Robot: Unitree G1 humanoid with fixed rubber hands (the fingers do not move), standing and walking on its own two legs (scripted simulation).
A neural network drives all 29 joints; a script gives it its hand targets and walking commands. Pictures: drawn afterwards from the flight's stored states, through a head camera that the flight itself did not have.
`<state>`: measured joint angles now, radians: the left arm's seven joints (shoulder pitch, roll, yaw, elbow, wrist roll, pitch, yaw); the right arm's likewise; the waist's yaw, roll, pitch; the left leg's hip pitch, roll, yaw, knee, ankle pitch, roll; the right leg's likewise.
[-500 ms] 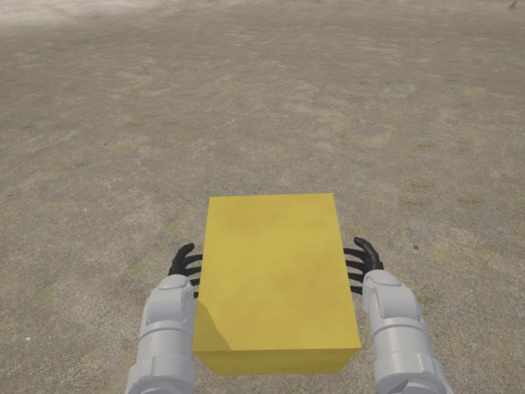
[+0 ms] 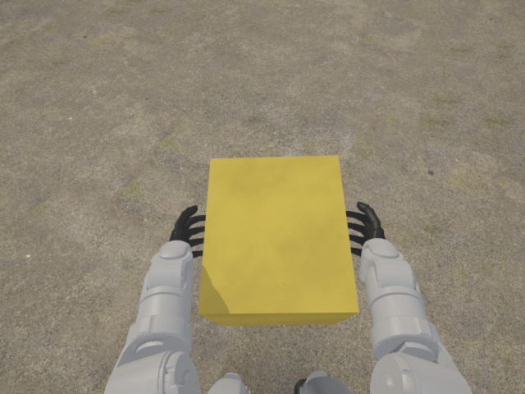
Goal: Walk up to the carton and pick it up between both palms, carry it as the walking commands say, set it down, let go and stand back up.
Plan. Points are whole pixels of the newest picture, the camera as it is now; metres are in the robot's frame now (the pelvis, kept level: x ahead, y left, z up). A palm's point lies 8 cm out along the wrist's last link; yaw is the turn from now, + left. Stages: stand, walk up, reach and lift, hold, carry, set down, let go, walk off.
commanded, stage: set down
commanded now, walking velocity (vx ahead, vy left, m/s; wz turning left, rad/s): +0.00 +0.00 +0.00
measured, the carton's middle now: (275, 246) +0.39 +0.01 -0.10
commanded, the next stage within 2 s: none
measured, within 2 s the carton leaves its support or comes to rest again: neither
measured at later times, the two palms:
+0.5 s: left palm (196, 262) +0.37 +0.17 -0.14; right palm (353, 261) +0.37 -0.15 -0.13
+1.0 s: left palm (203, 265) +0.39 +0.16 -0.21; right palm (344, 267) +0.39 -0.15 -0.21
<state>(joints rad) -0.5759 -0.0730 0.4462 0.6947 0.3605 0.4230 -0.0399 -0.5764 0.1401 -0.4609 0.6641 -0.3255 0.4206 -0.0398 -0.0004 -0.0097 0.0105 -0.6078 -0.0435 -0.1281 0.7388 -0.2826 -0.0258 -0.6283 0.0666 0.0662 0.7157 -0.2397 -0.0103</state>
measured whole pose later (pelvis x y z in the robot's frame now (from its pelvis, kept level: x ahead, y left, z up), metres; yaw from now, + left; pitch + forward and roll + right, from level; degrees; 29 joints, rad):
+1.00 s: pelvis -0.02 +0.01 -0.14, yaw +0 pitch +41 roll +0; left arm -0.71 -0.01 0.36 0.73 0.18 0.24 0.06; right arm -0.69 0.10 -0.42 0.65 -0.17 0.24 -0.15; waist 0.01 0.00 -0.29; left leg -1.59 -0.11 -0.12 1.37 -0.49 -0.06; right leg -1.63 0.12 0.10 1.34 -0.42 0.03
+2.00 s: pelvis -0.09 +0.01 -0.27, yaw +1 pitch +27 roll +2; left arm -1.34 0.21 0.27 0.65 -0.02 0.30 0.19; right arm -1.29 -0.09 -0.37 0.54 -0.02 0.29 -0.24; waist 0.00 0.01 0.57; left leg -1.82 -0.15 -0.07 1.89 -0.54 -0.08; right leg -1.86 0.14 0.10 1.86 -0.46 0.08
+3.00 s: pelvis -0.08 +0.02 -0.37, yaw +0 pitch +30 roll -1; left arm -1.55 0.37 0.13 1.07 -0.08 0.23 0.10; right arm -1.49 -0.25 -0.23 0.98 0.13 0.23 -0.17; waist -0.01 -0.02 0.52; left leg -2.13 -0.11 -0.05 2.22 -0.61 -0.05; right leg -2.16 0.10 0.03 2.17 -0.54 0.07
